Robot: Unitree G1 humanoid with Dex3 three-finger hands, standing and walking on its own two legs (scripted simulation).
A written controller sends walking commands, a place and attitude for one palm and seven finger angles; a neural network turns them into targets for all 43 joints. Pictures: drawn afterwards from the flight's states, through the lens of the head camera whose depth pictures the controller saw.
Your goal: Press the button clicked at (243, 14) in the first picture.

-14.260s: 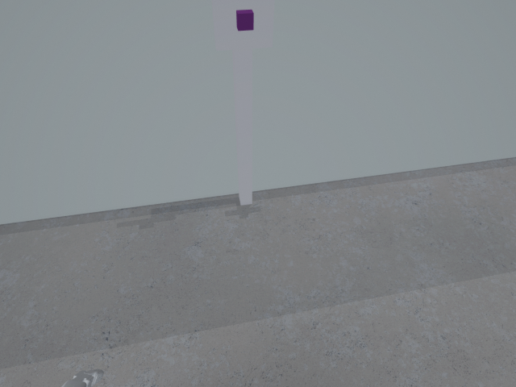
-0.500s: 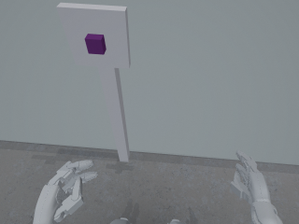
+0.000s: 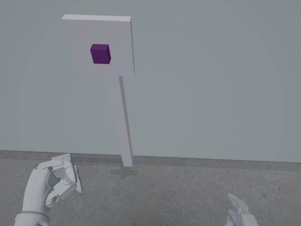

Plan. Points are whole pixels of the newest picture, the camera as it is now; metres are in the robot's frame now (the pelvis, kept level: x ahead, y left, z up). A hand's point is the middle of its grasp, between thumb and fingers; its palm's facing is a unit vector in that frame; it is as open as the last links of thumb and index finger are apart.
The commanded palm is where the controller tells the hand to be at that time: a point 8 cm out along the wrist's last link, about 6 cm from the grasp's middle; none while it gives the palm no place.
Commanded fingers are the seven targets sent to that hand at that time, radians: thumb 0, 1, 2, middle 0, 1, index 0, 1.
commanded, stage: raise the hand and make a fist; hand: left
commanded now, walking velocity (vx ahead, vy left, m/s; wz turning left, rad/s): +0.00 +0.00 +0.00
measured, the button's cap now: (101, 53) +0.54 +0.18 +0.17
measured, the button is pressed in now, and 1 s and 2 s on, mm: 0 0 0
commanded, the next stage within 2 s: aim a knuckle at the button in 1.08 s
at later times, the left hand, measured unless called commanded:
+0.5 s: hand (56, 156) +0.23 +0.21 +0.14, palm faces +0.05 -1.00 -0.08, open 3.1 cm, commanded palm +0.20 +0.26 +0.15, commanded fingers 0.00 0.90 0.90 -1.30 -1.50 -1.30 -1.50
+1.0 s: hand (59, 145) +0.24 +0.20 +0.16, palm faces +0.06 -1.00 -0.07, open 3.1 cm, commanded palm +0.21 +0.24 +0.17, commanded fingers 0.00 0.90 0.90 -1.30 -1.50 -1.30 -1.50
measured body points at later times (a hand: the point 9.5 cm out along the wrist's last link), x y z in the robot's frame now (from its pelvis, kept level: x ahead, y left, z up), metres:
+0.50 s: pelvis +0.02 +0.00 +0.03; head +0.01 +0.00 +0.48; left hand +0.23 +0.26 +0.14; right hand +0.21 -0.20 -0.04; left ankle +0.00 +0.09 -0.69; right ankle +0.02 -0.10 -0.69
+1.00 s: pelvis +0.01 -0.02 +0.04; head +0.00 -0.03 +0.48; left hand +0.23 +0.25 +0.17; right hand +0.20 -0.24 -0.03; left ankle +0.00 +0.09 -0.69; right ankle +0.02 -0.10 -0.69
